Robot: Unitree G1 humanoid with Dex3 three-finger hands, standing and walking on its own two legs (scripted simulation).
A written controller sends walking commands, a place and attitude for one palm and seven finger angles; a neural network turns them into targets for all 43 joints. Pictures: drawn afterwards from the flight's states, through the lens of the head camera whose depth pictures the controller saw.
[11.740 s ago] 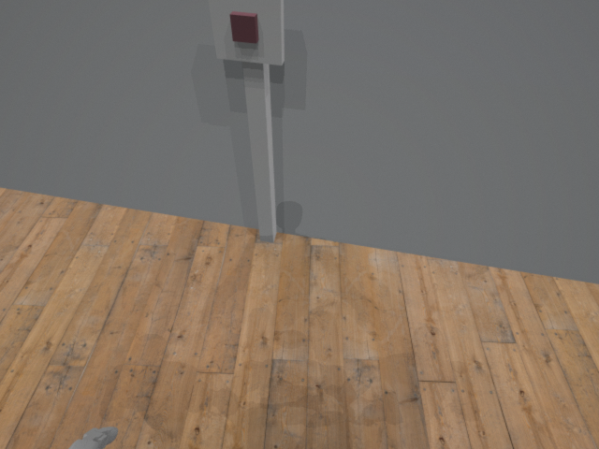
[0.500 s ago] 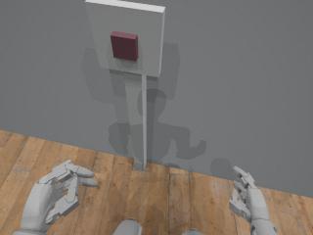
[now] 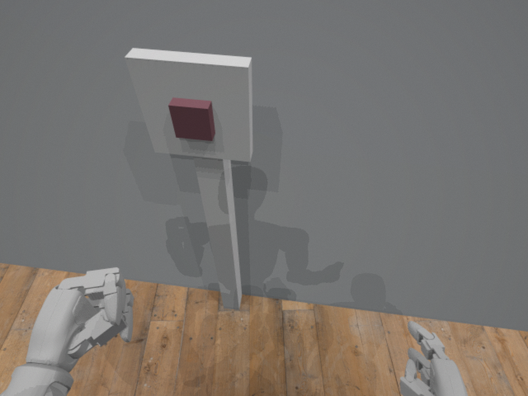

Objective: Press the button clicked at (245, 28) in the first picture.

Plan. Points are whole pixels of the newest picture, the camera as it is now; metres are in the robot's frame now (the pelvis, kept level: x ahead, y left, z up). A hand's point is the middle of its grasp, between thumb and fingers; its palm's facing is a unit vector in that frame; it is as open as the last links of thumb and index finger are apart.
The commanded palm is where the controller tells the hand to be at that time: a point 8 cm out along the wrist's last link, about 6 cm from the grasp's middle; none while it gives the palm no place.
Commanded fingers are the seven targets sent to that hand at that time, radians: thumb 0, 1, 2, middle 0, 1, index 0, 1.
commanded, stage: raise the hand and make a fist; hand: left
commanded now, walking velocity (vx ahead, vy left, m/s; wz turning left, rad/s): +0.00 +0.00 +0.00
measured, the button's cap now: (193, 118) +0.49 +0.15 +0.17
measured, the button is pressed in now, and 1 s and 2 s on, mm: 0 0 0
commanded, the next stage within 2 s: aim a knuckle at the button in 0.90 s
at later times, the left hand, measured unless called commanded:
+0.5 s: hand (92, 270) +0.23 +0.21 +0.15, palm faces -0.01 -1.00 -0.09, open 3.1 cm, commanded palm +0.20 +0.26 +0.16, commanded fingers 0.00 0.90 0.90 -1.30 -1.50 -1.30 -1.50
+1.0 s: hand (105, 270) +0.23 +0.20 +0.16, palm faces +0.00 -1.00 -0.09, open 3.1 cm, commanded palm +0.20 +0.24 +0.16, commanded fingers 0.00 0.90 0.90 -1.30 -1.50 -1.30 -1.50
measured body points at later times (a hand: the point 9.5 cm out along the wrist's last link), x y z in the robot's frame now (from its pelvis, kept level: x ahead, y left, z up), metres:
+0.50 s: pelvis +0.00 +0.00 +0.03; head -0.01 -0.02 +0.47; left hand +0.22 +0.26 +0.16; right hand +0.19 -0.22 -0.04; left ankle -0.01 +0.11 -0.70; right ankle +0.00 -0.12 -0.70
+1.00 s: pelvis +0.00 -0.02 +0.03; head -0.02 -0.03 +0.48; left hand +0.22 +0.25 +0.16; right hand +0.18 -0.24 -0.03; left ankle -0.01 +0.11 -0.70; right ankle +0.00 -0.12 -0.70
